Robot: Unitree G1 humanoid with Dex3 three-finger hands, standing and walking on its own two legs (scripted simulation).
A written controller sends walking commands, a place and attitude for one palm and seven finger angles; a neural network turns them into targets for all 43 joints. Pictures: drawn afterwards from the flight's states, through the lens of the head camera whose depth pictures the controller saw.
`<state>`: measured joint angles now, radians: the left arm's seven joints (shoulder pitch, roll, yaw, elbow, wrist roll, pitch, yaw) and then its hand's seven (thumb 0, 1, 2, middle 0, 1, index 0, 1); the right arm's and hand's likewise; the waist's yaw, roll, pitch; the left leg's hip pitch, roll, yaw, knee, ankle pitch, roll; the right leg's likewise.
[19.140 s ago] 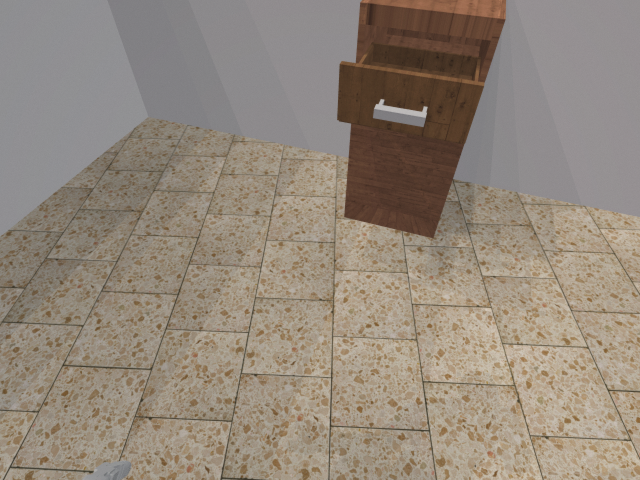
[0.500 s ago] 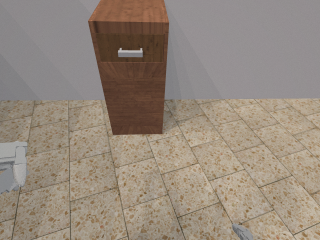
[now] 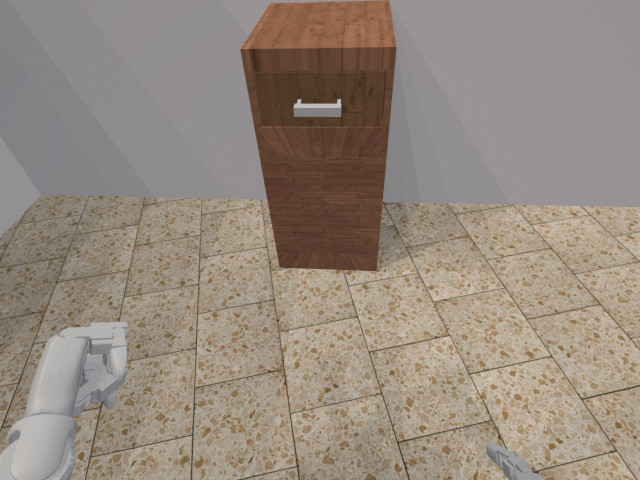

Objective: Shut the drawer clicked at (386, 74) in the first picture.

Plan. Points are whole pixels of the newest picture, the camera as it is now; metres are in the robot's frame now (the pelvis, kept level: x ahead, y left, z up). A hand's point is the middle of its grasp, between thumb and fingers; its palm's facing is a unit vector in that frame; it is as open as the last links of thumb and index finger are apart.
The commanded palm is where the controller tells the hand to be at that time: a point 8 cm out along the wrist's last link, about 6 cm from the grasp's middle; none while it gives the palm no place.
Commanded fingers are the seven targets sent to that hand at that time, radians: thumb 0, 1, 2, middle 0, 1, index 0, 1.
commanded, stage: let the arm hang, fingers relaxed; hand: left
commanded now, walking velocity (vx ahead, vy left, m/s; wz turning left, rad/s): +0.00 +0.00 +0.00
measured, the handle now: (318, 106) +1.06 +0.07 -0.02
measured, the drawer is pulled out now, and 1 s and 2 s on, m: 0.00 0.00 0.00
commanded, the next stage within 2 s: look to check the result in 1.00 s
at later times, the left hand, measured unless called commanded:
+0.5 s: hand out of the picture +0.01 +0.24 -0.15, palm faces -0.01 -0.96 -0.28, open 5.5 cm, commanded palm none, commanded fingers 0.00 0.90 0.90 -0.20 -0.30 -0.20 -0.30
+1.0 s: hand out of the picture +0.14 +0.26 -0.13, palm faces -0.05 -0.95 -0.32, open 7.4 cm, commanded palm none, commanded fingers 0.00 0.90 0.90 -0.20 -0.30 -0.20 -0.30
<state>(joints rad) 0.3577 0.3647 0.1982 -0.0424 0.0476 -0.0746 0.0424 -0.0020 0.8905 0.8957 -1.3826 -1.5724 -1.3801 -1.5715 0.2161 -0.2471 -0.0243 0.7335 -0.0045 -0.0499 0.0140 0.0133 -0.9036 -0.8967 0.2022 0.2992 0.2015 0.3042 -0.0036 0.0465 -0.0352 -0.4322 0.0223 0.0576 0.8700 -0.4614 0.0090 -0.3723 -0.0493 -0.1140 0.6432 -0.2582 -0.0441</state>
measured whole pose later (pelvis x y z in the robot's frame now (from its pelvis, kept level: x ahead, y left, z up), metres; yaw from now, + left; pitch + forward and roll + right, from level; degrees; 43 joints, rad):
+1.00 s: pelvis +0.04 +0.03 +0.02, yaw -2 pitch -1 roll +0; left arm 0.08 0.28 0.03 1.10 0.02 -0.01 0.00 0.00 0.90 0.89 -0.21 -0.30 -0.20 -0.30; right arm 0.13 -0.29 -0.02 1.09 -0.02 -0.01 -0.01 0.01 -0.91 -0.90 0.20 0.30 0.20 0.30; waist -0.01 0.03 0.05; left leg -0.13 0.01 0.09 0.36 -0.22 0.01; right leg -0.19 -0.05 -0.06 0.37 -0.17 0.01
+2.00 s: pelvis +0.06 +0.02 +0.03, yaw -2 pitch -1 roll +0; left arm 0.08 0.32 0.02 1.13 0.01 -0.01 0.00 0.00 0.90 0.89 -0.21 -0.30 -0.20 -0.30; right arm 0.13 -0.33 -0.01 1.12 -0.02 0.00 0.00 0.01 -0.91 -0.90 0.20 0.30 0.20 0.30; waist -0.02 0.02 0.05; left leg -0.06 0.04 0.09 0.29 -0.21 -0.01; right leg -0.12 -0.02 -0.07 0.30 -0.16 0.00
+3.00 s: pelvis +0.06 +0.03 +0.03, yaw -2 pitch -1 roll +0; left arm 0.09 0.33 0.02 1.13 0.01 -0.01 0.00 0.00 0.90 0.89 -0.21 -0.30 -0.20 -0.30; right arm 0.13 -0.33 -0.01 1.12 -0.01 0.00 0.00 0.01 -0.91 -0.90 0.20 0.30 0.20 0.30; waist -0.02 0.01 0.05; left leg -0.05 0.02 0.09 0.28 -0.21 0.01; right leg -0.11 -0.04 -0.06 0.29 -0.16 0.01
